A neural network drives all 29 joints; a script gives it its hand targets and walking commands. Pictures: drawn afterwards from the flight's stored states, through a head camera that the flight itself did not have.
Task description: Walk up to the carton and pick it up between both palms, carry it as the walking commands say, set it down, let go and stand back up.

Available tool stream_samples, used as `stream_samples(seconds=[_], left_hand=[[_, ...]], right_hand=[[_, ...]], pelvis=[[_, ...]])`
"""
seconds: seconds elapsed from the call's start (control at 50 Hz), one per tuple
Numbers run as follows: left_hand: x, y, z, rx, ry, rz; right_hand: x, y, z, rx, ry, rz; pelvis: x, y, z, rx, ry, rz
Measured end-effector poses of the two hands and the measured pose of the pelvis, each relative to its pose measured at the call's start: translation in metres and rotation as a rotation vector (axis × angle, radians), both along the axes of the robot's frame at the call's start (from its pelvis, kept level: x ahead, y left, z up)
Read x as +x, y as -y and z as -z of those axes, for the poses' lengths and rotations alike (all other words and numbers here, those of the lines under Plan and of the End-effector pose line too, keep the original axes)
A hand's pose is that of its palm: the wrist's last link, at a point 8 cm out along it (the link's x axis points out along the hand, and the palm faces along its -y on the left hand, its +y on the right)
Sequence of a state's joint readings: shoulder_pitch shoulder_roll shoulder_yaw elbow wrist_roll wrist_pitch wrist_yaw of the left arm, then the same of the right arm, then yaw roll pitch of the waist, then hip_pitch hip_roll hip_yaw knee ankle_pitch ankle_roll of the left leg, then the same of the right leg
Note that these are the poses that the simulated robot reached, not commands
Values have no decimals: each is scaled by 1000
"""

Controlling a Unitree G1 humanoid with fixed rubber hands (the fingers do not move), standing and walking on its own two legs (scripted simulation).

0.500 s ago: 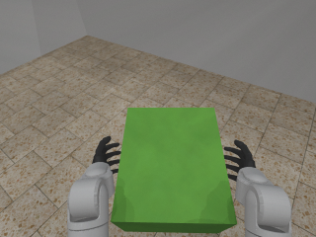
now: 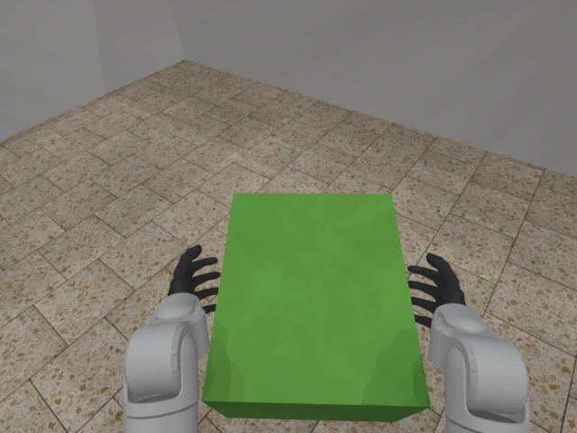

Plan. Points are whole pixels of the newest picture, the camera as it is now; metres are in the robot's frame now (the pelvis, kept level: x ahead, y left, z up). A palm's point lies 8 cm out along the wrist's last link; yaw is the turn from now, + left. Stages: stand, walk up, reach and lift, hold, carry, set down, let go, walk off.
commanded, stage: carry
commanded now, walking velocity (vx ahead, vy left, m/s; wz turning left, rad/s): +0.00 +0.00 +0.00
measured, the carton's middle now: (311, 303) +0.31 +0.01 +0.02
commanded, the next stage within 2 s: none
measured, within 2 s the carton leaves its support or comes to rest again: neither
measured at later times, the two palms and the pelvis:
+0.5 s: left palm (160, 312) +0.24 +0.19 +0.11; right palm (430, 315) +0.24 -0.13 +0.11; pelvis -0.01 +0.02 +0.01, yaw +0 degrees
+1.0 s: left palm (190, 293) +0.27 +0.16 +0.11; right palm (450, 299) +0.26 -0.16 +0.11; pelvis +0.02 +0.00 +0.00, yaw +0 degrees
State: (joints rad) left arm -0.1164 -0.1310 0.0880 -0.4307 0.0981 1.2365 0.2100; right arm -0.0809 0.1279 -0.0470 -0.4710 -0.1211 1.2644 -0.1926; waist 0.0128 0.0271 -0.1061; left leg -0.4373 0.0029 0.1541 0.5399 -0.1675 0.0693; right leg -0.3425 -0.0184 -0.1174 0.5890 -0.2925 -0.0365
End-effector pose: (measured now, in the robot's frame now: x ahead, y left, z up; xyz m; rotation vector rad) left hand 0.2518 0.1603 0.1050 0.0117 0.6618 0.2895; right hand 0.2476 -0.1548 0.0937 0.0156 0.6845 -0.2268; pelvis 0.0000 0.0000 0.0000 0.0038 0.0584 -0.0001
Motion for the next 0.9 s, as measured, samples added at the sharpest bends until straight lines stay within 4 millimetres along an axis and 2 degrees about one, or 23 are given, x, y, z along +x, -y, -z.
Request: stream_samples(seconds=[0.14, 0.44, 0.9], left_hand=[[-5, -6, -6, -8, 4, 41], [-14, -26, -5, -26, -9, -5], [10, -2, -3, -26, -4, 13]], right_hand=[[-16, -6, -12, -13, 4, 38], [-10, -26, -16, -26, -9, -4], [9, -1, -14, -29, -2, 12]], pelvis=[[-5, -14, -3, -16, 17, 0], [-9, -23, -5, -19, 27, 0], [11, -2, -5, -13, 21, -2]])
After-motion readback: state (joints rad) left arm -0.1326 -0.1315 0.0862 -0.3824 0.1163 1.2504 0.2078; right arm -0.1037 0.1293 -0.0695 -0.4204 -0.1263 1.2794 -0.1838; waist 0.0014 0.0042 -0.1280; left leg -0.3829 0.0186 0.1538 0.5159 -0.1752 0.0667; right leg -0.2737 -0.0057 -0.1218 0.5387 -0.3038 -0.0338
